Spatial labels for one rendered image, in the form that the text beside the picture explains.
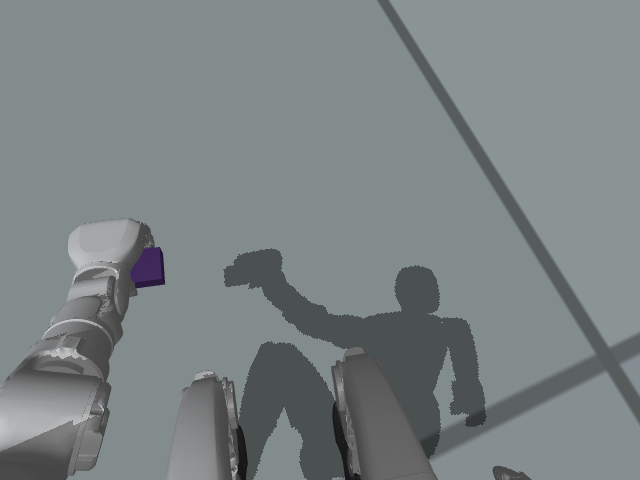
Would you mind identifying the small box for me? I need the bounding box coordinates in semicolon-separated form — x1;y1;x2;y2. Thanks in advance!
129;247;165;288

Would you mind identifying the right robot foot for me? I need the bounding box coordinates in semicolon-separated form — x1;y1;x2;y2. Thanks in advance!
332;401;362;480

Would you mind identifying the left robot arm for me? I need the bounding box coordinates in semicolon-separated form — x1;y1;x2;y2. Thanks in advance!
0;262;131;480

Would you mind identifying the left robot hand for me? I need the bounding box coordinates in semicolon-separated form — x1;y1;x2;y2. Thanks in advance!
68;218;155;297

